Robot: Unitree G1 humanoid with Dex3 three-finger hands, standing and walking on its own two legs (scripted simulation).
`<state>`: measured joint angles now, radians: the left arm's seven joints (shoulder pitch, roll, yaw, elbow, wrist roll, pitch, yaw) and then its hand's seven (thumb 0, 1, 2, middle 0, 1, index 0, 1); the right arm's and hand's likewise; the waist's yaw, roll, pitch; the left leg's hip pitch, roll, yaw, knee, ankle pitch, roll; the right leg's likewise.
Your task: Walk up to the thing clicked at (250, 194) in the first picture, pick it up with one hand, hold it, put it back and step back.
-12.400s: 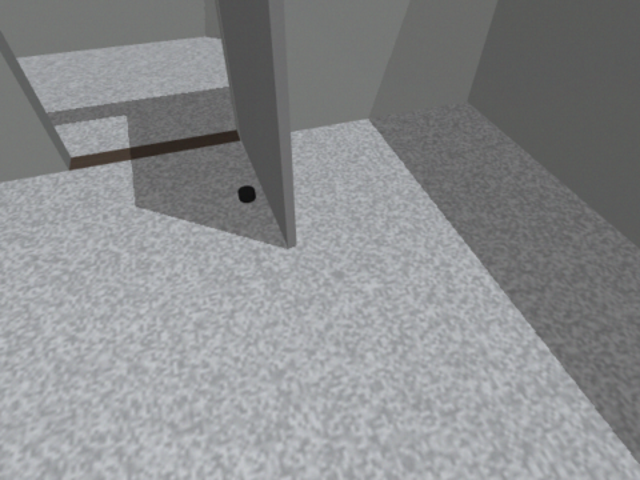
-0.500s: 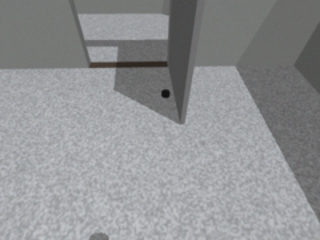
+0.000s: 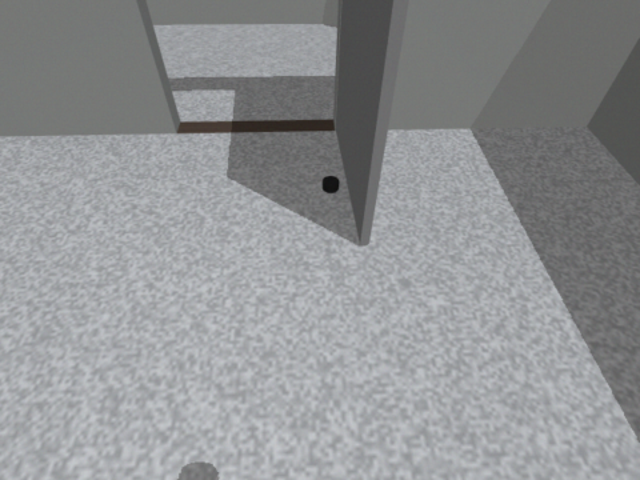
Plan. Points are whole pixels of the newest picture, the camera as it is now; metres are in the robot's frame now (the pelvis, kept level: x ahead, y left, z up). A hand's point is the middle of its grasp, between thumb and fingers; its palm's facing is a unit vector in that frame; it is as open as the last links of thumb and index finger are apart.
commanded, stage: stand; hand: left
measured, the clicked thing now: (330, 184) +1.51 -0.07 -0.76
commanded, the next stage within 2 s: walk up in 0.22 s
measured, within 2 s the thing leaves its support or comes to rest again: neither
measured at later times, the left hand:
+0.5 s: hand out of the picture +0.15 +0.28 -0.13, palm faces -0.21 -0.84 -0.50, open 7.4 cm
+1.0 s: hand (173, 279) +0.53 +0.30 -0.17, palm faces -0.50 -0.64 -0.58, open 7.4 cm
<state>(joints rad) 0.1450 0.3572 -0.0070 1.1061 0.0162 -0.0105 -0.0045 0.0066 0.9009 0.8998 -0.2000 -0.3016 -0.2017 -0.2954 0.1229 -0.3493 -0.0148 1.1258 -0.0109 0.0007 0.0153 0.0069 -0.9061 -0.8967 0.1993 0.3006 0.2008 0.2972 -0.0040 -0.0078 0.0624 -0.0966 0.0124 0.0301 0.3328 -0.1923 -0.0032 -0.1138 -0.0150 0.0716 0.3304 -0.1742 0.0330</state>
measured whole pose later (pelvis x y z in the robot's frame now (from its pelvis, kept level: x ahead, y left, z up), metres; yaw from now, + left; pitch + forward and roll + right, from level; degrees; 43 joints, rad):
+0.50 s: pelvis +0.05 -0.02 -0.03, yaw -14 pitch -2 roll +2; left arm 0.32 0.46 0.07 1.01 0.00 -0.03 -0.07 0.01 0.90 0.90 -0.20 -0.30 -0.20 -0.30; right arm 0.17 -0.48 -0.12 0.89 -0.08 0.02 0.12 0.01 -0.90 -0.90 0.20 0.30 0.20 0.30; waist -0.02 0.08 0.00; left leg -0.10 0.10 0.24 0.65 -0.50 0.03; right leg -0.37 -0.12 -0.10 0.70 -0.35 -0.03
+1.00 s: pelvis +0.31 +0.04 -0.05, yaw -33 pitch -2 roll -2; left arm 0.33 0.51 0.07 0.93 0.02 -0.05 0.07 0.01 0.89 0.90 -0.21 -0.30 -0.21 -0.30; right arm 0.16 -0.50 -0.13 0.74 -0.05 0.02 0.14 0.01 -0.91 -0.90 0.20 0.30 0.20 0.30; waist -0.04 0.04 0.10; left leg -0.51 0.07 0.01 0.84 -0.30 -0.02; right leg -0.30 -0.08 0.19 1.03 -0.53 -0.02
